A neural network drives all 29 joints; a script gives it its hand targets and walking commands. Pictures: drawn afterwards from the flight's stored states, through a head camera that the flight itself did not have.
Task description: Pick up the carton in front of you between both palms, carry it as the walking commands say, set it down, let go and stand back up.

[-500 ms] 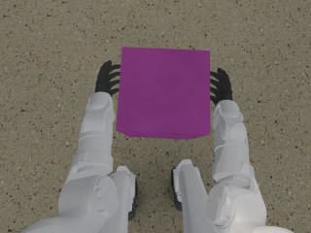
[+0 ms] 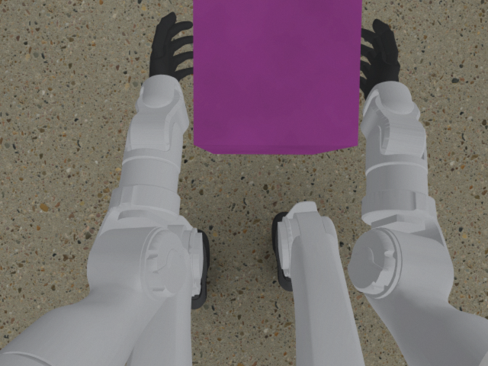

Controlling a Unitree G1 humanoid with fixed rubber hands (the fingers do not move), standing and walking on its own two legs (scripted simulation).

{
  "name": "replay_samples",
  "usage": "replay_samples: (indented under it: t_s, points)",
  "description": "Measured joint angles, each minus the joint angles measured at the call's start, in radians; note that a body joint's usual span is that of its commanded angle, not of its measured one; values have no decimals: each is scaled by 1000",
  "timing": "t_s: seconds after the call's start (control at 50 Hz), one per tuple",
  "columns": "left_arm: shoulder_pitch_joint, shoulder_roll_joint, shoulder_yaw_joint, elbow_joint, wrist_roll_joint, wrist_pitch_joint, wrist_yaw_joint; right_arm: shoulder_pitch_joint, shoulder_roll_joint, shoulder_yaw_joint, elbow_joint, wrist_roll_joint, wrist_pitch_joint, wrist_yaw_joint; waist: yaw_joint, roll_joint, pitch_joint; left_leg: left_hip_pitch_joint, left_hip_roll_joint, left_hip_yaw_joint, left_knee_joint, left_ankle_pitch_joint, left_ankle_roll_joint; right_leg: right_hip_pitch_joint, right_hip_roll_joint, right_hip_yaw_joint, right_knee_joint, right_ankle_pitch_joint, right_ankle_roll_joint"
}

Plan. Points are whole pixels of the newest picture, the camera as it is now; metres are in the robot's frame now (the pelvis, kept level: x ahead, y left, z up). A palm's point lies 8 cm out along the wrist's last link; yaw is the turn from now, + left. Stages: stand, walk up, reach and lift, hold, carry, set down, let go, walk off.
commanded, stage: set down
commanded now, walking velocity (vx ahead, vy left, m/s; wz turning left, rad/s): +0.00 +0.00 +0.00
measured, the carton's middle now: (268, 91) +0.50 -0.09 -0.19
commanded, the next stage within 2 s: none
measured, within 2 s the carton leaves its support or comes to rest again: rests again in 0.78 s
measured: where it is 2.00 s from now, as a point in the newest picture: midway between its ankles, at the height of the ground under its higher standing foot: (241, 273)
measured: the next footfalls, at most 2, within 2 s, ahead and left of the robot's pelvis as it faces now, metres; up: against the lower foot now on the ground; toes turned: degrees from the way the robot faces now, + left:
none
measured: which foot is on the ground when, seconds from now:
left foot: down 0.00-1.00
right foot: down 0.00-1.00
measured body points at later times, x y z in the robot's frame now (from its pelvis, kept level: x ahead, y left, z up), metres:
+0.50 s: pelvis -0.01 -0.01 -0.09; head +0.35 -0.06 +0.18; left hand +0.55 +0.04 -0.25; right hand +0.51 -0.26 -0.25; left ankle +0.10 +0.12 -0.44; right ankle +0.12 -0.13 -0.44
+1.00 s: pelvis -0.01 +0.00 -0.10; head +0.35 -0.04 +0.16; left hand +0.55 +0.05 -0.27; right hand +0.51 -0.26 -0.27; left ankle +0.10 +0.12 -0.44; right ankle +0.12 -0.13 -0.44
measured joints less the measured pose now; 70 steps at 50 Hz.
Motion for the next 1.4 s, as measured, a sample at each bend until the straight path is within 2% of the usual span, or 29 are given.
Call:
replay_samples:
  t_s: [0.22, 0.44, 0.52, 0.7, 0.9, 1.4]
  points:
    - [-122, 59, -21, 65, -48, -27, 24, -133, -69, 42, 70, 29, -16, -18, -5, 8, 132, -108, -7, -9, 137, -13, -26, -118, 4, -8, 142, -7, -16]
    - [-211, 132, -124, 120, -174, -60, 72, -222, -167, 166, 129, 158, -42, -55, -20, 8, 301, -150, -22, -12, 282, -47, -43, -167, -1, -12, 291, -36, -26]
    - [-212, 145, -153, 141, -194, -62, 81, -225, -175, 177, 153, 193, -46, -61, -22, -6, 302, -153, -24, -20, 315, -64, -48, -171, 0, -20, 320, -50, -29]
    - [-221, 152, -123, 209, -168, -72, 59, -238, -171, 154, 235, 160, -69, -27, -24, 5, 282, -175, -34, -16, 341, -63, -37, -181, -6, -14, 341, -55, -18]
    - [-270, 163, -151, 258, -182, -83, 47, -267, -209, 148, 292, 162, -91, -5, -25, 15, 342, -178, -53, -13, 358, -42, -28, -164, -21, -10, 354, -50, -5]
    - [-336, 192, -84, 336, -99, -130, -62, -329, -229, 66, 356, 90, -122, 81, -20, 9, 427, -139, -54, -22, 380, -37, -34, -126, -18, -19, 371, -40, -13]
